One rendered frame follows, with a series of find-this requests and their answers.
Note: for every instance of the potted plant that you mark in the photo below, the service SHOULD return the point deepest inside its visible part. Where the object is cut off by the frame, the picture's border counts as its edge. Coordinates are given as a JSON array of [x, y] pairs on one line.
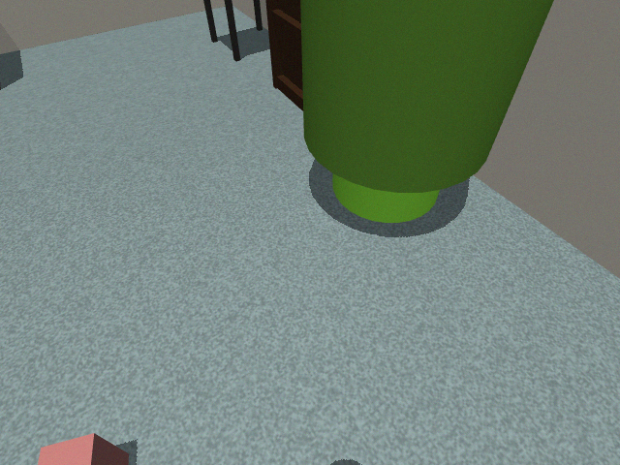
[[404, 98]]

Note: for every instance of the bookshelf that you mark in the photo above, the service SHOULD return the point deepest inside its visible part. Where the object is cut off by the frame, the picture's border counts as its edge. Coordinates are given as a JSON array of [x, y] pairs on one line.
[[284, 30]]

